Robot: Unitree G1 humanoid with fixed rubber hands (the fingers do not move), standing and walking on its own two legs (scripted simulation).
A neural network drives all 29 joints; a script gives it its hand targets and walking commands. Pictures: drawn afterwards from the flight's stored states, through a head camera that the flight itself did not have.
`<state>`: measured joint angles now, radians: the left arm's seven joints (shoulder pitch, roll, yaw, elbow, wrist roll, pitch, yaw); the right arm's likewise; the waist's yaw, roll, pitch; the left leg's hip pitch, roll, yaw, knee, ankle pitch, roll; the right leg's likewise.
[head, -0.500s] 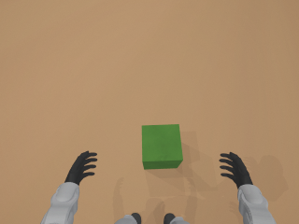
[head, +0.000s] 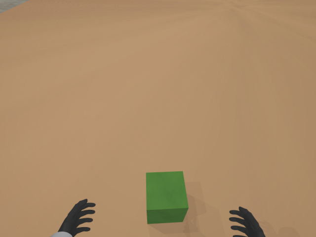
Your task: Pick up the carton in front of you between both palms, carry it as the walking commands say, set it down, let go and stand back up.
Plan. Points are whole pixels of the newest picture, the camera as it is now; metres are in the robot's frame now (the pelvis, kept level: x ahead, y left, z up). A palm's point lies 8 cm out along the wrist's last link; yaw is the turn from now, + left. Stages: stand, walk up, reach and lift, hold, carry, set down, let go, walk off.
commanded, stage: let go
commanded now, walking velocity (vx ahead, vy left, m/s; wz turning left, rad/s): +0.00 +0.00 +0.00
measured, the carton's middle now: (164, 198) +0.47 -0.03 -0.65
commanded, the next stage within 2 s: stand in 0.16 s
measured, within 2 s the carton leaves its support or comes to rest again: neither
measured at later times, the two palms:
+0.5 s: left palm out of the picture +0.13 +0.28 -0.09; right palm out of the picture +0.14 -0.28 -0.08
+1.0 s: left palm out of the picture +0.09 +0.28 -0.10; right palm out of the picture +0.10 -0.28 -0.10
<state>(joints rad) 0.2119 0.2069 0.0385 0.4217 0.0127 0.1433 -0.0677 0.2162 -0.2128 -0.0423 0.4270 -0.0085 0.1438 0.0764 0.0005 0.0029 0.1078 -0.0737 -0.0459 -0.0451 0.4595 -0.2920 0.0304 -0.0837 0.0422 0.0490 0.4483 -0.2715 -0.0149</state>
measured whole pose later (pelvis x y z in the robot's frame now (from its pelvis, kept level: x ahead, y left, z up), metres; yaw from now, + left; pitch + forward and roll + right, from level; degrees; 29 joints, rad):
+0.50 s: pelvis +0.01 +0.00 +0.00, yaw +1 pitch -1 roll -1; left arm 0.21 0.29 0.07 0.72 0.02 -0.01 0.03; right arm 0.22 -0.30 -0.08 0.70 -0.02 -0.01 -0.01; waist -0.01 0.00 0.01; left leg -0.17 -0.04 -0.06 0.52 -0.32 0.03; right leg -0.17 0.04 0.02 0.50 -0.30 -0.02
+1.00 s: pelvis +0.00 +0.00 +0.00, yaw +1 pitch -3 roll +0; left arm 0.20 0.30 0.05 0.85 0.01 -0.02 0.04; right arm 0.21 -0.30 -0.04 0.82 -0.01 -0.02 -0.03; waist 0.00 0.00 0.03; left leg -0.14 -0.04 -0.05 0.46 -0.28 0.03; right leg -0.14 0.03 0.02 0.45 -0.26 -0.01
